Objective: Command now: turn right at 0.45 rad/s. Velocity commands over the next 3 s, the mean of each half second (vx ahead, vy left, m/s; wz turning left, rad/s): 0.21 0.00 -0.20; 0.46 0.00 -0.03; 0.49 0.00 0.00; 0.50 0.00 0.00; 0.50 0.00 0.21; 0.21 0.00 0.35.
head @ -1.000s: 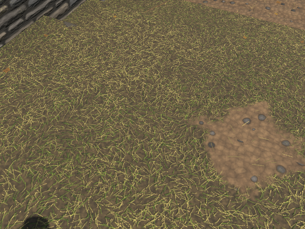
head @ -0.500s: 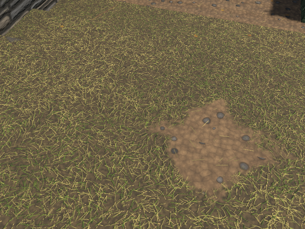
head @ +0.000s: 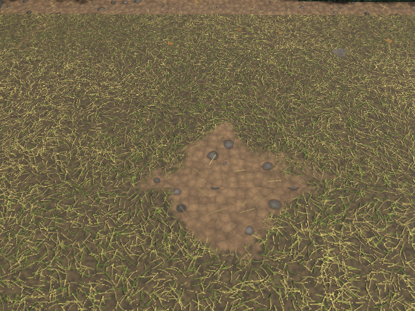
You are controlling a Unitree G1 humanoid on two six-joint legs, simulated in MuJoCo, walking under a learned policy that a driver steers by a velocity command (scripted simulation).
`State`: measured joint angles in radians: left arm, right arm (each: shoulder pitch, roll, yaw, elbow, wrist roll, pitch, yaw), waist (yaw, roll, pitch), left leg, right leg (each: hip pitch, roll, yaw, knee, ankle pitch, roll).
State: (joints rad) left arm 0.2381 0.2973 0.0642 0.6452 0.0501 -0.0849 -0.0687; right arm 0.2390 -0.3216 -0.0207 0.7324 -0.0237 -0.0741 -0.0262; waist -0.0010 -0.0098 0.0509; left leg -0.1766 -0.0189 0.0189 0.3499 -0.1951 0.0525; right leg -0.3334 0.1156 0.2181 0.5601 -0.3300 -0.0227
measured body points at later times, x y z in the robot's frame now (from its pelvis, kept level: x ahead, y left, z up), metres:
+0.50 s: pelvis +0.07 -0.04 -0.01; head +0.10 -0.04 +0.44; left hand +0.23 +0.20 -0.10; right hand +0.10 -0.31 -0.13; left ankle +0.00 +0.10 -0.70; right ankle +0.06 -0.13 -0.75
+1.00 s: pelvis +0.35 -0.02 -0.13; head +0.37 -0.01 +0.32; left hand +0.18 +0.18 -0.25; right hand +0.57 -0.23 -0.22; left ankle +0.51 +0.09 -0.87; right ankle +0.06 -0.13 -0.74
